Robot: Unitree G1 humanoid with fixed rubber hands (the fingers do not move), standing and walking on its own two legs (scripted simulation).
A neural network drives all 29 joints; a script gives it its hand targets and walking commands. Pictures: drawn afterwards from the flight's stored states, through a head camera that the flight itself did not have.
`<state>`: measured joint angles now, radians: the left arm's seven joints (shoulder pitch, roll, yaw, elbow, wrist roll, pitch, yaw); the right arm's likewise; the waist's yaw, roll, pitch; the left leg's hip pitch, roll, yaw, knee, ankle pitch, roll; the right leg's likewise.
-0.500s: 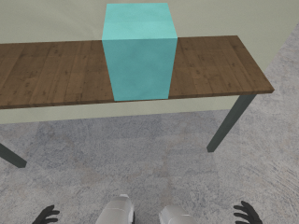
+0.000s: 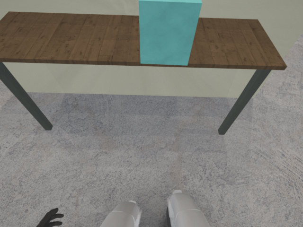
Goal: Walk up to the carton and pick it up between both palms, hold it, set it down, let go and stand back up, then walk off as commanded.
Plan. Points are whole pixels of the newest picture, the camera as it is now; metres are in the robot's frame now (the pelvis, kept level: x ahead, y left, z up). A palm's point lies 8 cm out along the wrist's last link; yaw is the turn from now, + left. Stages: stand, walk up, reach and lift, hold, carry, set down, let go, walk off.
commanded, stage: walk off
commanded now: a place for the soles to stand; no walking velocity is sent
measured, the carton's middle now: (166, 22) +0.81 -0.03 +0.08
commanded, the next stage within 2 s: stand in 1.78 s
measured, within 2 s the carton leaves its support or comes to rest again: neither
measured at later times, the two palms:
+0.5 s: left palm out of the picture -0.06 +0.30 -0.07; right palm out of the picture -0.09 -0.29 -0.10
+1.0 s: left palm out of the picture -0.10 +0.26 -0.08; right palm out of the picture -0.10 -0.34 -0.10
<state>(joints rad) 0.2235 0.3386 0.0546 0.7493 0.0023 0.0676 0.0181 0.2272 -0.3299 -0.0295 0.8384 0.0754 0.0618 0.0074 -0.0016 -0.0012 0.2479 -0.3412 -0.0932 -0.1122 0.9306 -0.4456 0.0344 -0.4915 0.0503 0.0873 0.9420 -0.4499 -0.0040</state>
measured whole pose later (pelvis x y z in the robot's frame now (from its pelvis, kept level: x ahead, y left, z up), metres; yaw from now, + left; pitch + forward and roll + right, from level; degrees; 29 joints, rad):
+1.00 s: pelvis -0.15 -0.05 +0.01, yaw +2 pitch -9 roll -1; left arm 0.33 0.39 0.05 0.79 0.00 -0.03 -0.03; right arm 0.31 -0.33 -0.03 0.92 0.08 -0.02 0.01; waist 0.00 0.01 0.12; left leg -0.45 -0.05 -0.16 1.10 -0.46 0.03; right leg -0.29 0.06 -0.05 0.79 -0.36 -0.07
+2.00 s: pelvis -0.10 -0.01 +0.01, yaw -1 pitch -5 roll -1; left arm 0.29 0.39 0.05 0.79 0.00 -0.05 0.00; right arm 0.14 -0.33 -0.03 0.92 0.08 -0.03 0.01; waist 0.00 0.00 0.14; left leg -0.41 0.00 0.01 0.88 -0.39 0.03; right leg -0.37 0.04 0.11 0.86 -0.40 0.03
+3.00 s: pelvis -0.09 -0.01 +0.04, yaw -3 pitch -4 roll +0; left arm 0.29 0.36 0.05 0.79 0.00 -0.02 0.00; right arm 0.09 -0.33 -0.03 0.98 0.07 -0.03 0.01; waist 0.00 0.00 0.07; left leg -0.29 0.01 0.03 0.64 -0.28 0.03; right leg -0.27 0.03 0.13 0.64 -0.30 0.03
